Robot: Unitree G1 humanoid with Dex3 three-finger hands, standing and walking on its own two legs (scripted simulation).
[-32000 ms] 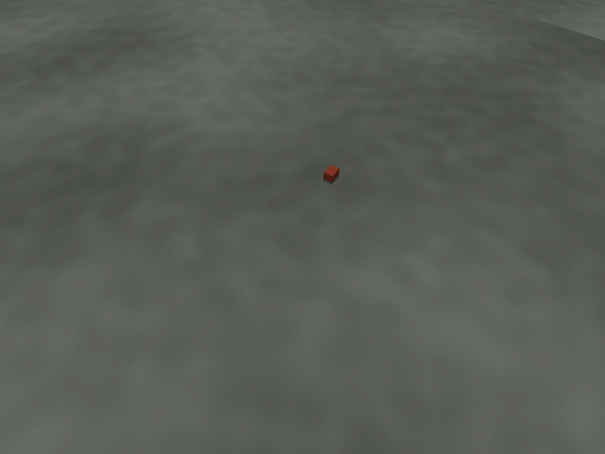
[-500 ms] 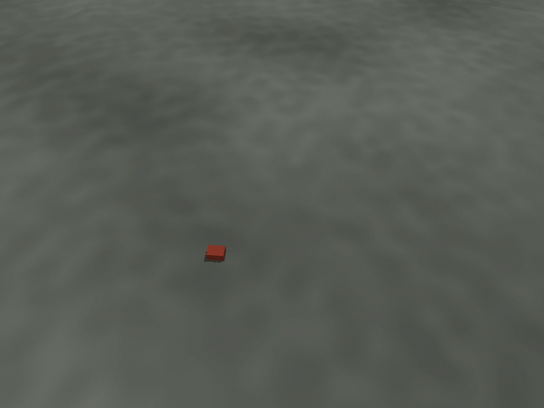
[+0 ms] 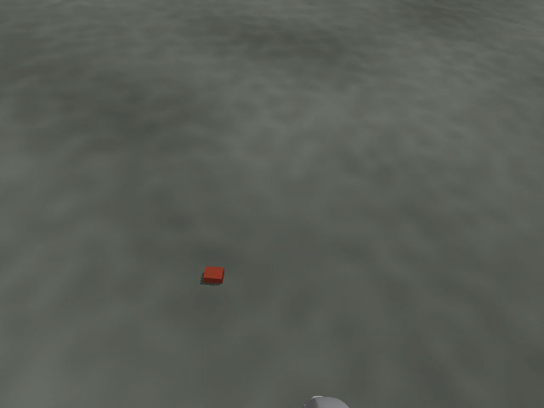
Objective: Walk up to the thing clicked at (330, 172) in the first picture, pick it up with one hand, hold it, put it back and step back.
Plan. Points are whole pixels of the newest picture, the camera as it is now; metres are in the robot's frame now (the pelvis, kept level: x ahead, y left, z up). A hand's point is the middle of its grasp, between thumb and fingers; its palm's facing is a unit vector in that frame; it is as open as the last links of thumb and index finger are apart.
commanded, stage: walk up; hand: left
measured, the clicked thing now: (214, 274) +0.72 +0.20 -0.75
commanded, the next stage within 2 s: none
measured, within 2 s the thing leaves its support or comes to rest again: neither
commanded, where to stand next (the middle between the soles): +0.34 -0.04 m, yaw +0 degrees
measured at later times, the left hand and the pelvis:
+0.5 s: hand (123, 352) +0.24 +0.25 -0.14, palm faces -0.03 -0.93 -0.38, open 7.4 cm; pelvis +0.18 -0.02 -0.01, yaw +0 degrees
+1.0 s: hand (141, 302) +0.34 +0.26 -0.16, palm faces -0.07 -0.92 -0.39, open 7.4 cm; pelvis +0.26 -0.01 -0.02, yaw -2 degrees
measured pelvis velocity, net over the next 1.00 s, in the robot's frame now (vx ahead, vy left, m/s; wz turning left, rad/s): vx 0.26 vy -0.01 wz -0.03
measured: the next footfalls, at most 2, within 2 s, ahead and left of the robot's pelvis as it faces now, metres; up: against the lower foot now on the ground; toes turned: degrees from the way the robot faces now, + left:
right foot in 0.20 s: +0.21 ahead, -0.15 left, +0.00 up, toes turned -4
left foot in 0.56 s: +0.32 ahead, +0.12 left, +0.00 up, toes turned -1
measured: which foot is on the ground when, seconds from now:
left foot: down 0.00-0.22, up 0.24-0.54, down 0.56-1.00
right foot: up 0.00-0.18, down 0.20-0.58, up 0.60-0.86, down 0.88-1.00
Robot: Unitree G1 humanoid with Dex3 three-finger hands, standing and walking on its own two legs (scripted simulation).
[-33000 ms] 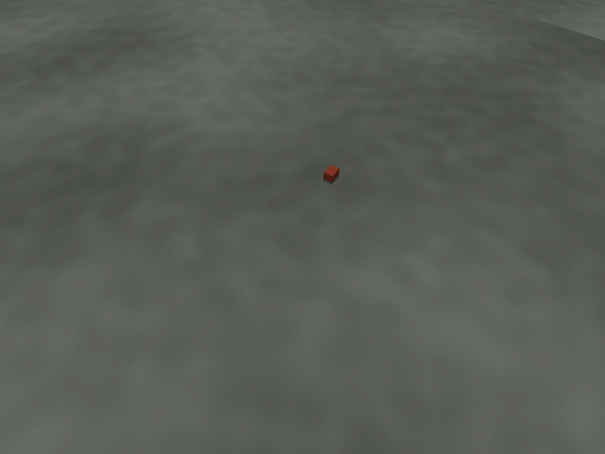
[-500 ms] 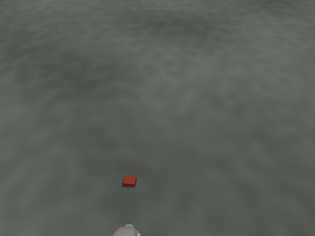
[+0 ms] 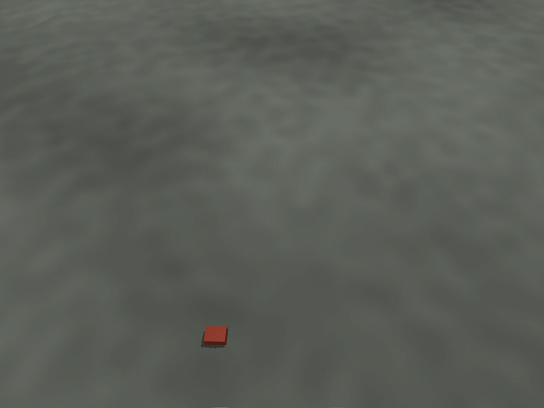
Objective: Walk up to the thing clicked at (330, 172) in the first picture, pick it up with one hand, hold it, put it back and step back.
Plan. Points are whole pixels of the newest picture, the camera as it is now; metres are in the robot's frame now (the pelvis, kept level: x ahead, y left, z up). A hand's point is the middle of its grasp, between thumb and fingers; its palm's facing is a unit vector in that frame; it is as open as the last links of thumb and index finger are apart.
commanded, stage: walk up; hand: left
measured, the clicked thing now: (216, 335) +0.45 +0.22 -0.73
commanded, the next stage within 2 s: stand in 1.02 s
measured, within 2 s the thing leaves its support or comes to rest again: neither
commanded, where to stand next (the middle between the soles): +0.08 -0.03 m, yaw +2 degrees
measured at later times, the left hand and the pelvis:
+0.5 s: hand out of the picture +0.11 +0.25 -0.12, palm faces +0.00 -0.94 -0.33, open 7.4 cm; pelvis +0.01 -0.01 +0.03, yaw +1 degrees
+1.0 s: hand out of the picture +0.09 +0.25 -0.13, palm faces +0.02 -0.94 -0.34, open 7.4 cm; pelvis +0.02 -0.01 +0.03, yaw +1 degrees
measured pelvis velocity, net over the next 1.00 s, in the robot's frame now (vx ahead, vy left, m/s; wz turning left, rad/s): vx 0.02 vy -0.01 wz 0.02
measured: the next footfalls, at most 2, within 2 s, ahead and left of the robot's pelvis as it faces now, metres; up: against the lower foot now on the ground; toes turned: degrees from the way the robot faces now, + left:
none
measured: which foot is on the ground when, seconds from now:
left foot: down 0.00-1.00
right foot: down 0.00-1.00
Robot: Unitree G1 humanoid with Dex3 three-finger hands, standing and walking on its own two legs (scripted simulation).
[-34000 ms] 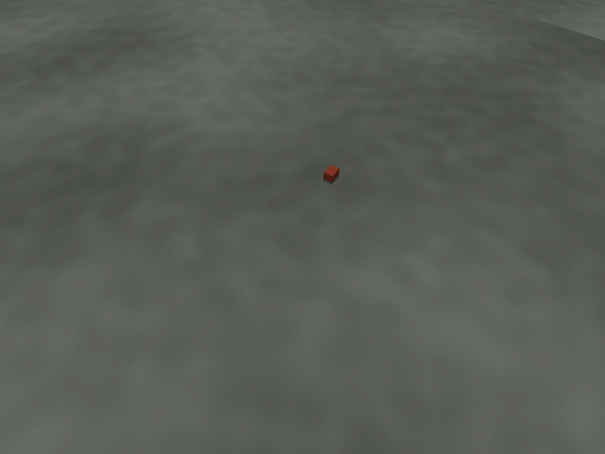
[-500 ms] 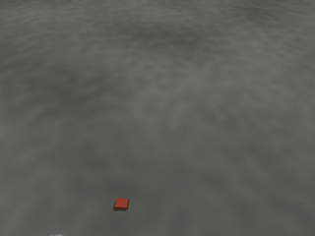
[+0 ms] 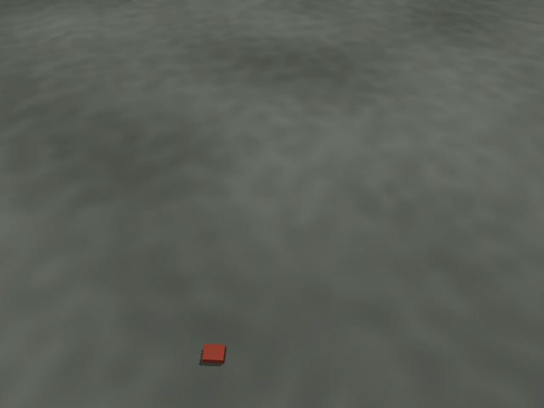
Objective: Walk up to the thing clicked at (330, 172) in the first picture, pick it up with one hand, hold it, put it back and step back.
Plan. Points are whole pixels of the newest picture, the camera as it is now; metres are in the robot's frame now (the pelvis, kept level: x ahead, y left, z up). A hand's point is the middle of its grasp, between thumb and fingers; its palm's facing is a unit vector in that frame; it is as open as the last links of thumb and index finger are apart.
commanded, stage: walk up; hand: left
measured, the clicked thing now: (214, 353) +0.43 +0.22 -0.76
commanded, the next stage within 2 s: stand in 0.02 s
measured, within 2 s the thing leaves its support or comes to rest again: neither
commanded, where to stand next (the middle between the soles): +0.05 -0.03 m, yaw +1 degrees
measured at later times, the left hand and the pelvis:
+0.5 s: hand out of the picture +0.09 +0.24 -0.16, palm faces -0.02 -0.94 -0.34, open 7.4 cm; pelvis +0.01 -0.01 +0.00, yaw +0 degrees
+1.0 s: hand out of the picture +0.09 +0.24 -0.15, palm faces -0.02 -0.94 -0.35, open 7.4 cm; pelvis +0.01 -0.01 +0.00, yaw -1 degrees
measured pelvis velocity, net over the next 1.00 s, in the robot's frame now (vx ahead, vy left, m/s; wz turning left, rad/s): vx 0.01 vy -0.01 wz -0.01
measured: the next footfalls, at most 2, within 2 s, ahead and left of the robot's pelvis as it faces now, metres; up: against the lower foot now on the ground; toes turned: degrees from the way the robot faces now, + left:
none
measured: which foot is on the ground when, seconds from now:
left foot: down 0.00-1.00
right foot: down 0.00-1.00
